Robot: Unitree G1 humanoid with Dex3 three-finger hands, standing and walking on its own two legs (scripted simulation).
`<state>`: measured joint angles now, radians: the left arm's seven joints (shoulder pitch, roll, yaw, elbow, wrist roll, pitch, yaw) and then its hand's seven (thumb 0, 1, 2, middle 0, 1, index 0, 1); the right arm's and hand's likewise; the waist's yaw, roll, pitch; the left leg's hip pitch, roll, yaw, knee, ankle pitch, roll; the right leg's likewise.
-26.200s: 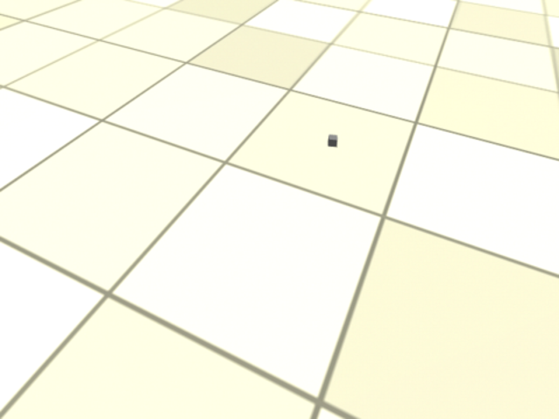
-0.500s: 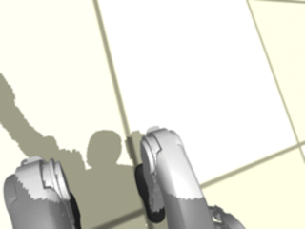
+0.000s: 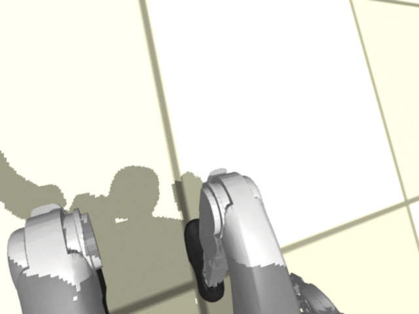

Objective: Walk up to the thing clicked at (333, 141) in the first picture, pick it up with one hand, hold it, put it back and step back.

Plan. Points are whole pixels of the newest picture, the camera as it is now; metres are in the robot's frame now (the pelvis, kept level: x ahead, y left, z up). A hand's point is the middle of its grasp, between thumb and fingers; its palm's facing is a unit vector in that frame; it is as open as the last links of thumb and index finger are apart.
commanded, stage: rest palm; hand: left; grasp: from above
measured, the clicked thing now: out of the picture +0.47 +0.36 -0.29
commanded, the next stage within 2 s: close in 1.26 s
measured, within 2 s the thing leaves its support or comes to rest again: neither
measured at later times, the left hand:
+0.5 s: hand out of the picture +0.45 +0.35 -0.23, palm faces -0.39 -0.22 -0.90, open 13.6 cm
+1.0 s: hand out of the picture +0.45 +0.35 -0.24, palm faces -0.38 -0.23 -0.89, open 13.2 cm
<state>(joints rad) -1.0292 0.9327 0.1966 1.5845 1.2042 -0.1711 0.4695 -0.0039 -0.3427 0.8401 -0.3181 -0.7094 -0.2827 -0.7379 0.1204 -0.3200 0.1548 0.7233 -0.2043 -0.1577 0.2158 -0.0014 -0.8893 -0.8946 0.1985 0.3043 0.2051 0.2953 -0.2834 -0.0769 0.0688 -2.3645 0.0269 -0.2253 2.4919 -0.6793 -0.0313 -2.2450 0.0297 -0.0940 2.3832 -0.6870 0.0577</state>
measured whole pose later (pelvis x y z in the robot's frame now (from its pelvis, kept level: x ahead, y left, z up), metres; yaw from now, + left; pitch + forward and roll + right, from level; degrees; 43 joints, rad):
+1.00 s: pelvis +0.00 +0.01 -0.01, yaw -4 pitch +27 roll -14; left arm -1.07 1.08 0.22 1.78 1.20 -0.16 0.60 0.00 -0.32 0.82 -0.33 -0.68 -0.28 -0.72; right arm 0.09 -0.35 0.29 0.69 -0.28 -0.27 0.26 0.00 -0.90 -0.90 0.20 0.30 0.20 0.30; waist -0.36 -0.15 0.18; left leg -2.36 0.04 -0.29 2.56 -0.70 -0.01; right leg -2.21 0.06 -0.14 2.38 -0.68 0.08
